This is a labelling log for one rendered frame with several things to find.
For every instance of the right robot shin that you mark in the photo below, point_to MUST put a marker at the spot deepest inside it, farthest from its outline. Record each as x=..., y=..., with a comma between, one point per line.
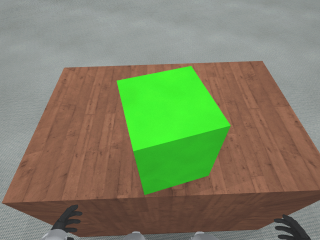
x=199, y=232

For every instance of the carton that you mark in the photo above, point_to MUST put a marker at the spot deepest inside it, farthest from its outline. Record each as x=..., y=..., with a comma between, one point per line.
x=175, y=127

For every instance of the robot left hand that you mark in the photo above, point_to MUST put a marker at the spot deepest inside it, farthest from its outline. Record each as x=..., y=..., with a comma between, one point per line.
x=64, y=220

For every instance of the robot right hand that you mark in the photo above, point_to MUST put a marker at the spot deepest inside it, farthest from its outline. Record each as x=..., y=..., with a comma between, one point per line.
x=294, y=228

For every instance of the pedestal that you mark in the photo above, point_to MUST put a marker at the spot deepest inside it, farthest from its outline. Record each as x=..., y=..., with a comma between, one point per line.
x=81, y=154

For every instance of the robot left forearm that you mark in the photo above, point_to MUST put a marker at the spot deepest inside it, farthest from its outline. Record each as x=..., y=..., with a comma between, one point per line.
x=55, y=234

